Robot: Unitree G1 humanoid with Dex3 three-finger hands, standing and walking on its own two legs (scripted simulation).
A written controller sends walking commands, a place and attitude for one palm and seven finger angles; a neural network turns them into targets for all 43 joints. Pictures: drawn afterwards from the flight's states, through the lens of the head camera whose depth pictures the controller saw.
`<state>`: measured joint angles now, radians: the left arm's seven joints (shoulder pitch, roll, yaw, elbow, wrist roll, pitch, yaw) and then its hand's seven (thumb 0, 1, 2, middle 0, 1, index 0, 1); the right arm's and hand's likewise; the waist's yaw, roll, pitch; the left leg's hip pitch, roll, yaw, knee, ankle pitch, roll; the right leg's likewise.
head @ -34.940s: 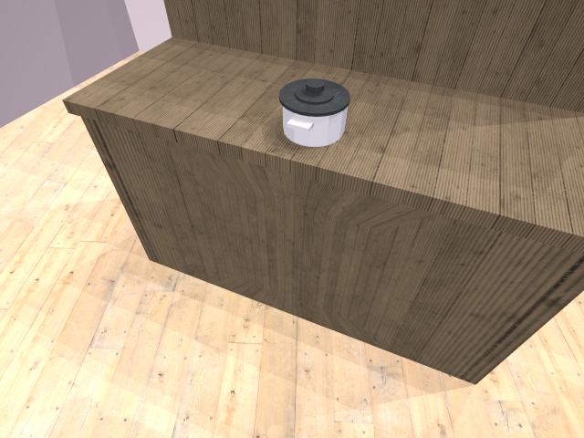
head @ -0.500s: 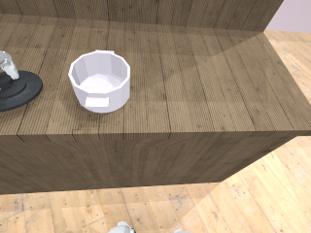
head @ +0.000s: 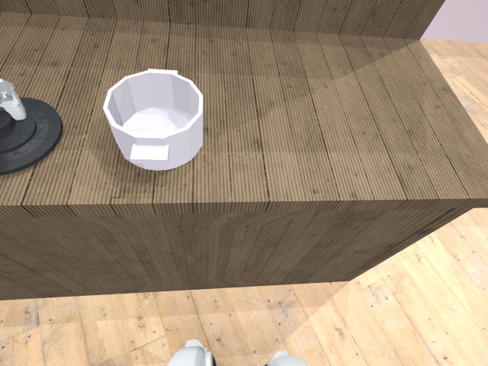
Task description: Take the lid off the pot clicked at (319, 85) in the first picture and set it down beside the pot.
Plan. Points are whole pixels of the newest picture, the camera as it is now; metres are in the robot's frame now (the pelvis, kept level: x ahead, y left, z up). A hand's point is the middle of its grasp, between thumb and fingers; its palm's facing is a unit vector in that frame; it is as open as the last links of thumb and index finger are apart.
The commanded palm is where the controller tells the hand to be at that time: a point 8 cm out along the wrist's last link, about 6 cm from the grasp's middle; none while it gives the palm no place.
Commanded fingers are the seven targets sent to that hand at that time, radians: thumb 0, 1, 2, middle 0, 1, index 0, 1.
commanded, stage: open the fingers wide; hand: left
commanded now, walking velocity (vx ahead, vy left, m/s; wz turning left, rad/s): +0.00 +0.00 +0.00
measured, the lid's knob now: out of the picture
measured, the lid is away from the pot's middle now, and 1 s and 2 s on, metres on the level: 0.25 0.25 0.25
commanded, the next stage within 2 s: raise the empty hand in 0.98 s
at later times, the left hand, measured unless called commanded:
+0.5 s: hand out of the picture +0.43 +0.37 +0.10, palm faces -0.42 -0.12 -0.90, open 8.4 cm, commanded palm +0.46 +0.36 +0.15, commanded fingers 0.00 0.12 0.77 -0.54 -0.88 -0.44 -0.84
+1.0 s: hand out of the picture +0.43 +0.37 +0.10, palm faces -0.42 -0.13 -0.90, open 11.0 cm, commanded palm +0.47 +0.36 +0.15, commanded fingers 0.00 -0.06 0.74 -0.39 -0.79 -0.39 -0.79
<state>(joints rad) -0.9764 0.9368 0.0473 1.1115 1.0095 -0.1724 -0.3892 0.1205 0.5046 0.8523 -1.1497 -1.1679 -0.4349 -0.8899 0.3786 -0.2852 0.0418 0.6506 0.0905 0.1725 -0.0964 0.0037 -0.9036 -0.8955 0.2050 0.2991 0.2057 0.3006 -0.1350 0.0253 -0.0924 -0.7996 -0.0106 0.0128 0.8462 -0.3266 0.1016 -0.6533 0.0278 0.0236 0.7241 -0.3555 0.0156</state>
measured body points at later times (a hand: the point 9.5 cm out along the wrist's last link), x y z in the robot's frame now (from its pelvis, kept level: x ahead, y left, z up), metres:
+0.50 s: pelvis +0.00 -0.01 +0.00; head +0.08 +0.04 +0.44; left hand +0.44 +0.37 +0.15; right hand +0.04 -0.29 -0.10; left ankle +0.04 +0.05 -0.70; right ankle +0.00 -0.18 -0.70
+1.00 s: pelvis +0.00 -0.01 +0.00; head +0.08 +0.03 +0.44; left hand +0.45 +0.37 +0.15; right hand +0.03 -0.29 -0.10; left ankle +0.04 +0.05 -0.70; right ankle +0.00 -0.18 -0.70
